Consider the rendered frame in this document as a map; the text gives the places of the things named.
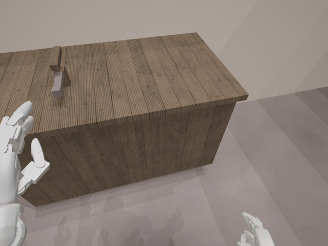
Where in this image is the left robot forearm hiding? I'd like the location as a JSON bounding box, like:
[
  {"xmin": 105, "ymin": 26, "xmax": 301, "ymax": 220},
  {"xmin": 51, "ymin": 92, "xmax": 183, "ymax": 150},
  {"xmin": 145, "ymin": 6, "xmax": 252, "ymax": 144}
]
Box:
[{"xmin": 0, "ymin": 203, "xmax": 27, "ymax": 246}]

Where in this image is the tap lever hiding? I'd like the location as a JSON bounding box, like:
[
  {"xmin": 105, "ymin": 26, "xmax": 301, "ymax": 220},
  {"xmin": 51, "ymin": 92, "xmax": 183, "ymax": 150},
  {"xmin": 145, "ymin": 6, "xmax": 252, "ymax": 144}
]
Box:
[{"xmin": 51, "ymin": 71, "xmax": 64, "ymax": 98}]

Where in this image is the counter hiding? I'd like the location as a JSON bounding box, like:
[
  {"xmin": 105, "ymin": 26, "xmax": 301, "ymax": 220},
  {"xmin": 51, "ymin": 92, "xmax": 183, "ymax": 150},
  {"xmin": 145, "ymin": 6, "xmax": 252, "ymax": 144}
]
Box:
[{"xmin": 0, "ymin": 32, "xmax": 249, "ymax": 207}]

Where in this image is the left robot hand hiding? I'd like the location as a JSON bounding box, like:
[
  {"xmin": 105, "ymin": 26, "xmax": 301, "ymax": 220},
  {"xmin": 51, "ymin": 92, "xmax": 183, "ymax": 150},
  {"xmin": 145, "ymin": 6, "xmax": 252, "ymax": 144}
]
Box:
[{"xmin": 0, "ymin": 101, "xmax": 50, "ymax": 205}]

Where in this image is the right robot hand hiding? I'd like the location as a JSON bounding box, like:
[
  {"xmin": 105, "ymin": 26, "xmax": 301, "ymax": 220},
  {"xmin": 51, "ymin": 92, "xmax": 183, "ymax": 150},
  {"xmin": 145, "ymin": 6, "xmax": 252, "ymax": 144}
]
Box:
[{"xmin": 237, "ymin": 212, "xmax": 275, "ymax": 246}]

